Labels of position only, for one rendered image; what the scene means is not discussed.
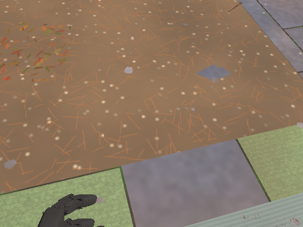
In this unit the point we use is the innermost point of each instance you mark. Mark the left robot hand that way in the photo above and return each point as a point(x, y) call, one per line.
point(54, 215)

